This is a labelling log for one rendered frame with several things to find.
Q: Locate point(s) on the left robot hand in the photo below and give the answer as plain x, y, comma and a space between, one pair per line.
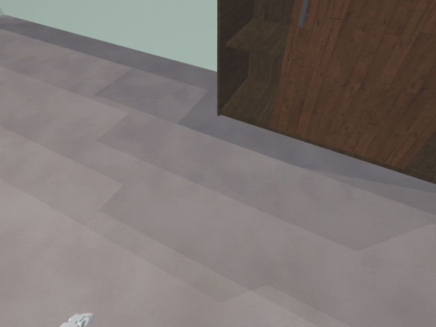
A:
78, 320

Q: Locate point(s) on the wardrobe door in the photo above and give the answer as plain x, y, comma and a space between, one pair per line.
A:
425, 159
360, 76

